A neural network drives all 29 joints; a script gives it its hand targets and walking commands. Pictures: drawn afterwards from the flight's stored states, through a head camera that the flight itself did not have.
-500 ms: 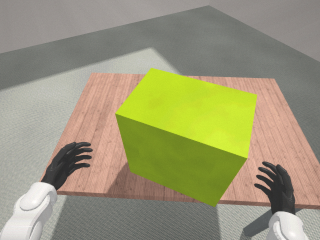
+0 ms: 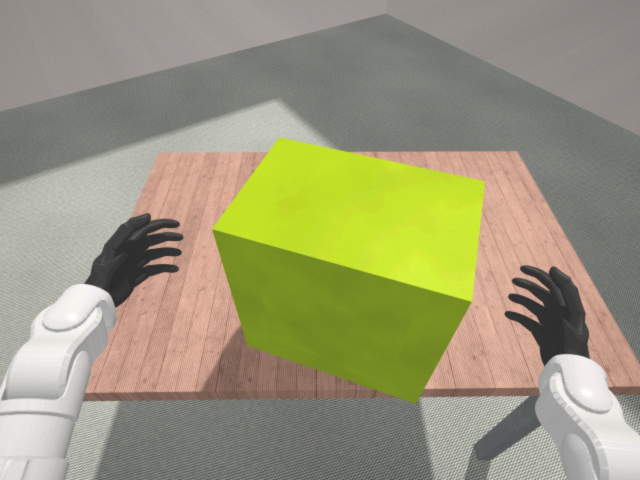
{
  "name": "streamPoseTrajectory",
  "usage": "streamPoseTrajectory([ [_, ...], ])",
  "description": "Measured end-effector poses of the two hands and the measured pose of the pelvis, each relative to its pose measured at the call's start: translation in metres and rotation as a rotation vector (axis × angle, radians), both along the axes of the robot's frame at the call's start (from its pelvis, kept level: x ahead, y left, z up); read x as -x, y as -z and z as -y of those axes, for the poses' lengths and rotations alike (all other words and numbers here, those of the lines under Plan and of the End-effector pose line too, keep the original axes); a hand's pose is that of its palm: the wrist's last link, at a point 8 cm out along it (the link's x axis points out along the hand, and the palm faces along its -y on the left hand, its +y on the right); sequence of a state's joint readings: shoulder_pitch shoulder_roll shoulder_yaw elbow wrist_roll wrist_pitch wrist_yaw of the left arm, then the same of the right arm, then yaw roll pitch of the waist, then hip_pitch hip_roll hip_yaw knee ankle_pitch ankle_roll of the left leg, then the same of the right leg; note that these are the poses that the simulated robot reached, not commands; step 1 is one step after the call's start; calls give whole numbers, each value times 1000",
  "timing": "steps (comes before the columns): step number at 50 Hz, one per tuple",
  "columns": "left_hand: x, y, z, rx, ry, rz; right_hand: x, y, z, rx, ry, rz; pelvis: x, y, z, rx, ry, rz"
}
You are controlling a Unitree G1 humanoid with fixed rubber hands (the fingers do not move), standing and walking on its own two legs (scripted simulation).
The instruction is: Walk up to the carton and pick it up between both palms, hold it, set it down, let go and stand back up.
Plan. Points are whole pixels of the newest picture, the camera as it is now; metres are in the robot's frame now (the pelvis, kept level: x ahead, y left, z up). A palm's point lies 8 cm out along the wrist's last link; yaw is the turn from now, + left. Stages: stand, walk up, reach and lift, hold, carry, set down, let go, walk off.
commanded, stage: reach and lift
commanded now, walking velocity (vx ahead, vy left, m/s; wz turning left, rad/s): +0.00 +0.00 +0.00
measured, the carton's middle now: (349, 274) +0.38 -0.04 +0.01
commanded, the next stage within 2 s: none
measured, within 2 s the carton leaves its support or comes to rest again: neither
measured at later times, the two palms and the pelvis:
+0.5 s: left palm (139, 200) +0.39 +0.21 +0.16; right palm (576, 281) +0.27 -0.26 +0.13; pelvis -0.01 +0.00 +0.00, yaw +1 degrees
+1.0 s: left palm (147, 130) +0.44 +0.20 +0.22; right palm (578, 211) +0.33 -0.27 +0.18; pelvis -0.02 +0.00 +0.00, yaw +2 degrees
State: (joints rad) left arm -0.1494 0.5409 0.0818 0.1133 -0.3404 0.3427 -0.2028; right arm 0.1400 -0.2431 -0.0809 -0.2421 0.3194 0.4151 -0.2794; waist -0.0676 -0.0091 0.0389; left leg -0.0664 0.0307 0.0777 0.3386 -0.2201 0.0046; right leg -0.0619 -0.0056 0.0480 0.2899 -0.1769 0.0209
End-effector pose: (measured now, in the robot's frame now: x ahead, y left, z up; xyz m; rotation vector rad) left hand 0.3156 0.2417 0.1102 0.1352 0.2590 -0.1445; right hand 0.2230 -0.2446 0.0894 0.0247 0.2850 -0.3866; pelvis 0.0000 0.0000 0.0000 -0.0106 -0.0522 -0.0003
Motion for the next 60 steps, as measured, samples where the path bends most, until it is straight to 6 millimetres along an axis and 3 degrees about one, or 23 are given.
streamPoseTrajectory([
  [36, -99, -77, 31, 42, 14, 36, -74, -64, 23, -4, 9, 86, 13, 0, 2, 3, -17, -43],
  [52, -128, -117, 45, 45, 16, 64, -108, -101, 21, 1, -7, 116, 15, 0, -3, 6, -28, -72],
  [60, -138, -127, 52, 40, 5, 54, -123, -114, 23, 2, -2, 102, 17, 0, -4, 8, -38, -92],
])
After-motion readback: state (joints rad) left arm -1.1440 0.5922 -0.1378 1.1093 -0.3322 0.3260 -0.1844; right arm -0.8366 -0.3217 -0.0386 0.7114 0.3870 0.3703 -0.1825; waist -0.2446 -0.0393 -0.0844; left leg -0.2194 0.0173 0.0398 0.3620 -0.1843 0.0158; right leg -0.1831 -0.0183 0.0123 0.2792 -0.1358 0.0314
